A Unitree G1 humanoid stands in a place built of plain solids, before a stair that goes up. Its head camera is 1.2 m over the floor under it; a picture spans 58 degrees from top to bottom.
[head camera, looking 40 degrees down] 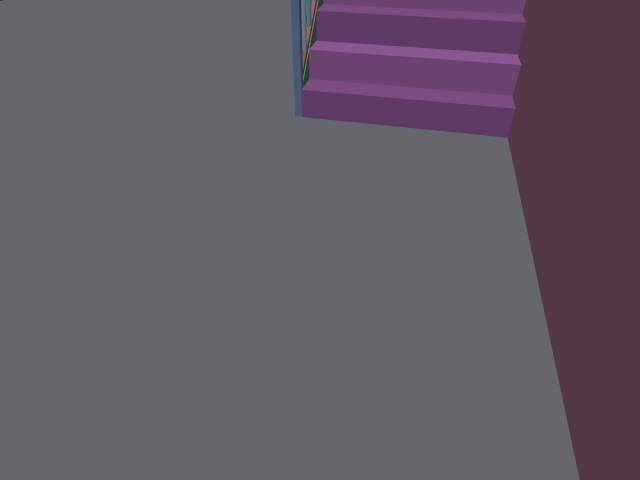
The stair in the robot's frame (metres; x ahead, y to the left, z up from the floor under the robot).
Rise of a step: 0.18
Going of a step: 0.20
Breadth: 1.28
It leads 13 degrees to the right of straight ahead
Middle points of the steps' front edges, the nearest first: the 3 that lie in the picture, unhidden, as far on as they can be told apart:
2.53 -0.50 0.18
2.73 -0.55 0.36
2.92 -0.60 0.54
